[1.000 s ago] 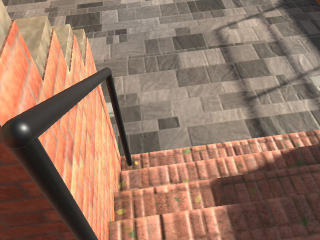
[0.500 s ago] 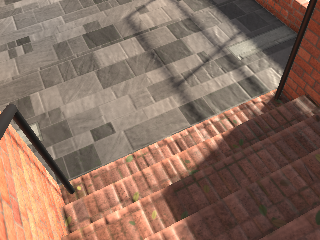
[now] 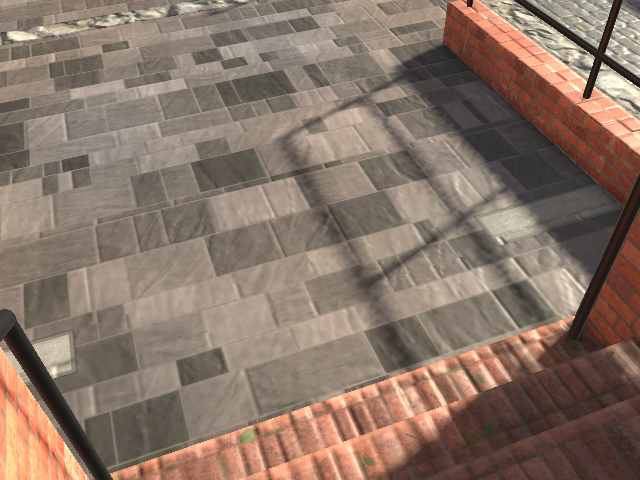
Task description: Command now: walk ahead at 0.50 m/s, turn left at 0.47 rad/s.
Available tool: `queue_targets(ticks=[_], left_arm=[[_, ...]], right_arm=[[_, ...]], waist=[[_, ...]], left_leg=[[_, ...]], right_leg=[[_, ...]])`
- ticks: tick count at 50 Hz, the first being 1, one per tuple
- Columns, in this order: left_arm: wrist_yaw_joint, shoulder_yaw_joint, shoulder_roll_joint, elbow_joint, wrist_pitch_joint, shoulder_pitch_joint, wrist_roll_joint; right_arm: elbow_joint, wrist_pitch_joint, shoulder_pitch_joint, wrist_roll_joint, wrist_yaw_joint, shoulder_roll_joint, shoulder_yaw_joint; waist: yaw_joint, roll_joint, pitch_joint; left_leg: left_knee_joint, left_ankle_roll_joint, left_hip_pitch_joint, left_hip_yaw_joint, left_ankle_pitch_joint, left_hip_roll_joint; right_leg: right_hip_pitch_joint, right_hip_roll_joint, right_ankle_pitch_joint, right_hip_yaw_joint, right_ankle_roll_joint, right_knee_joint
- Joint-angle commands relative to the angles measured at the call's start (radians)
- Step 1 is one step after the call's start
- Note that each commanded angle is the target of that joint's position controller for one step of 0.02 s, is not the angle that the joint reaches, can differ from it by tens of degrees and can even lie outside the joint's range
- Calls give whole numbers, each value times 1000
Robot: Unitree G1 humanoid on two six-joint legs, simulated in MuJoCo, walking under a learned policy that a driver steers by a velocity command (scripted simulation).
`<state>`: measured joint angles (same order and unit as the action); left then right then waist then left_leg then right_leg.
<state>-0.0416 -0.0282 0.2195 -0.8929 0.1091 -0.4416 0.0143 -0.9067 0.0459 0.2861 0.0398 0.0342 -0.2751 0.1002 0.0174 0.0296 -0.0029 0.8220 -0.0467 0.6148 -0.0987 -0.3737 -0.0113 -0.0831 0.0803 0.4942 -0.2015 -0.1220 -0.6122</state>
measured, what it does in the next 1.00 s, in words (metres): goes down, turning left: left foot 0.18 m lower, then right foot 0.18 m lower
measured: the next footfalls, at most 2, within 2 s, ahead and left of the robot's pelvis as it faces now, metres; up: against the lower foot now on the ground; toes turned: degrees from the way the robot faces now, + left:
left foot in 0.22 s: +0.23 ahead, +0.06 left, -0.18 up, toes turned +11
right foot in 0.80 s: +0.54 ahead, -0.02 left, -0.36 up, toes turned +27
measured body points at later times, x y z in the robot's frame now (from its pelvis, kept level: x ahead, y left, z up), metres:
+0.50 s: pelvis +0.22 +0.03 -0.19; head +0.20 +0.05 +0.26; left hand +0.29 +0.27 -0.32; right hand +0.26 -0.22 -0.32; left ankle +0.19 +0.06 -0.89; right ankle +0.43 -0.10 -0.77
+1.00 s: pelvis +0.49 +0.05 -0.37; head +0.50 +0.04 +0.08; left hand +0.30 +0.22 -0.50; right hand +0.68 -0.12 -0.51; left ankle +0.50 +0.22 -0.94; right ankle +0.50 -0.04 -1.07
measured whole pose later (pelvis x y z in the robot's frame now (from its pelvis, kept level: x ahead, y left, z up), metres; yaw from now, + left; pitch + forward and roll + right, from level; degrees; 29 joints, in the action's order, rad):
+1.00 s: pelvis +0.49 +0.05 -0.37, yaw +28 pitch +0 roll +0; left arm 0.01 -0.01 0.20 -1.00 0.08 -0.56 0.02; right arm -0.87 0.01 0.23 0.05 -0.01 -0.21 0.03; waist 0.00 0.03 0.01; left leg 1.51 -0.05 0.88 -0.13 0.19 0.07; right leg -0.30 0.04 0.46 -0.04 -0.05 -0.77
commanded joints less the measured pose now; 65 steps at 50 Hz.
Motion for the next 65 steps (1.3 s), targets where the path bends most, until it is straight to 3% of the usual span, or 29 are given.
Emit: queue_targets(ticks=[1, 7, 9, 11, 12, 13, 14, 15, 16, 18, 20, 23, 24, 30, 35, 38, 39, 40, 41, 43, 45, 47, 48, 51, 54, 59, 61, 63, 65], left_arm=[[-10, -16, 74, -17, -1, -95, 7], [-26, -22, 102, -67, -6, -103, 16], [-35, -28, 146, -75, -10, -21, 16], [-51, -29, 125, -89, -30, 15, 3], [-50, -32, 103, -53, -30, 136, 0], [-40, -11, 22, 32, -24, 86, 6], [-35, 3, 34, 84, -33, 121, 29], [-27, 10, 47, 67, -45, 109, 46], [-18, 23, 39, 69, -54, 92, 61], [-13, 20, 72, 77, -101, 219, 82], [12, 36, 34, 127, -127, 311, 53], [23, 22, 36, 16, -129, 121, 79], [22, -16, 102, 31, -122, 138, 32], [58, -22, 67, 155, -81, 418, 68], [63, -21, 35, 159, -51, 342, 12], [26, -29, 62, 139, -35, 190, -26], [32, -56, 88, 71, -50, -14, -8], [31, -67, 135, 17, -54, -198, 2], [54, -59, 165, 16, -56, -278, 15], [89, -54, 167, 5, -54, -314, -23], [60, -44, 154, -18, -47, -200, -16], [63, -1, 80, -75, -12, -197, 16], [48, 18, 50, -41, -6, -83, -6], [40, -14, 169, -52, -6, -51, -10], [10, 15, 60, -80, -12, -133, -40], [18, 5, 69, -96, -33, -149, 7], [0, 11, 16, -134, -49, -226, 34], [-4, 6, 53, -128, -62, -163, 27], [-6, -5, 60, -150, -63, -213, 2]], right_arm=[[71, -23, -99, 12, -3, -18, -3], [101, -29, -152, 2, -3, 10, -37], [41, -16, 63, -9, -20, -21, -23], [-52, -28, 318, -24, -15, -108, 13], [-92, -35, 435, -20, -9, -178, 41], [-83, -42, 371, -45, -14, -174, 17], [-49, -48, 355, -75, -20, -145, 9], [-41, -51, 334, -73, -31, -139, 4], [-43, -44, 302, -77, -49, -183, 19], [-6, -50, 184, -55, -45, -103, -23], [19, -87, 97, -61, -64, -10, -77], [9, -96, 190, -34, -72, -112, -48], [-18, -94, 204, -37, -64, -76, -54], [59, -91, 202, -38, -83, -23, -57], [68, -88, 160, -17, -54, -7, -53], [49, -61, 244, 13, -91, -10, -61], [40, -49, 169, -5, -94, -53, -52], [65, -63, 169, -22, -62, -50, -44], [86, -78, 270, -69, -51, 45, -59], [86, -86, 207, -50, -73, -19, -62], [109, -63, -8, 16, -67, -74, -48], [92, -39, -25, 26, -59, 3, -54], [118, -32, -60, 6, -43, 11, -63], [-19, -31, 90, 22, -33, 25, -47], [54, -81, -213, 20, -18, 9, -45], [97, -98, -330, -28, -4, 52, -62], [94, -108, -290, -36, -7, 42, -55], [-10, -100, -15, -26, -24, 9, -49], [-89, -92, 196, -7, -22, -72, -19]], waist=[[-53, -52, -125], [-90, -46, -161], [15, -95, -51], [133, -16, -13], [238, 186, -5], [80, 210, 39], [73, 40, 142], [40, -78, 121], [22, 5, 84], [-33, -102, -81], [-93, -162, -162], [-80, 70, 2], [-89, 83, -34], [33, 11, -64], [75, 158, -50], [78, -2, -141], [-34, 13, -46], [-112, -103, 11], [-50, -276, 168], [-111, -213, 228], [-90, -82, -14], [-11, -78, -149], [61, -20, -192], [95, -198, -37], [-7, -67, -70], [-126, -114, -194], [-184, -117, -204], [-72, -139, -88], [16, 32, -30]], left_leg=[[-65, -7, 56, 45, -113, 14], [-280, -49, -114, 221, -71, 25], [-222, -93, -380, 310, -30, 64], [-471, -177, -504, 204, 82, 10], [-490, -297, -719, 82, -95, -73], [-120, -338, -975, -165, -481, -214], [-198, -388, -973, -302, -331, -295], [-282, -400, -863, -343, -33, -327], [-413, -443, -711, -552, 586, -412], [-457, -353, -376, -512, 939, -285], [-448, -214, 4, -306, 863, -100], [-328, -233, -109, -316, 458, -62], [-294, -220, -168, -279, 498, -27], [-126, -240, -217, -412, 851, 21], [96, -194, -155, -320, 620, 59], [326, -205, -356, -281, 433, 95], [527, -224, -192, -265, 335, 62], [890, -161, 14, -147, 513, 151], [1360, -104, 402, -41, 1346, 246], [1393, -92, 607, -18, 1219, 168], [1176, -66, 651, -58, 967, 91], [935, -35, 572, -116, 706, 73], [581, 22, 361, -85, 512, 74], [501, 27, 4, 53, 213, 47], [64, -15, 168, 12, -185, 11], [-272, -7, -87, 120, -93, 9], [-519, -2, -115, 100, -115, -32], [-503, -21, -352, 73, -148, -52], [-705, 4, -667, 118, -196, -96]], right_leg=[[-136, -267, -387, 136, 35, -5], [-176, -277, -644, 83, 71, -263], [-202, -287, -951, 62, 57, -522], [-151, -260, -889, 67, 59, -988], [-437, -74, -188, -15, 81, -1628], [-927, -34, 319, 103, 83, -1697], [-1011, -83, 268, 189, 76, -1612], [-1067, -79, 212, 195, 81, -1555], [-1133, -107, 191, 250, 89, -1492], [-1117, -149, -18, 251, 120, -1339], [-910, -165, -452, 244, 199, -857], [-716, -156, -587, 199, 192, -807], [-772, -176, -701, 272, 172, -622], [-681, -99, -1001, 307, 155, -206], [-318, -77, -1024, 268, 115, -78], [-315, -157, -767, 305, 86, 471], [-6, -116, -814, 181, 71, 301], [255, -187, -925, 276, 15, 282], [626, -430, -1502, 455, -73, -143], [578, -458, -1144, 518, -128, -106], [144, -458, -208, 691, -206, 175], [-184, -379, -331, 645, -133, 87], [-462, -305, -328, 508, -73, 149], [-506, -282, -633, 433, -78, 115], [-289, -202, -180, 438, -53, -44], [-332, -177, -289, 401, -75, -126], [-172, -160, -426, 369, -74, -252], [-174, -164, -554, 346, -57, -502], [-305, -49, -296, 273, -37, -888]])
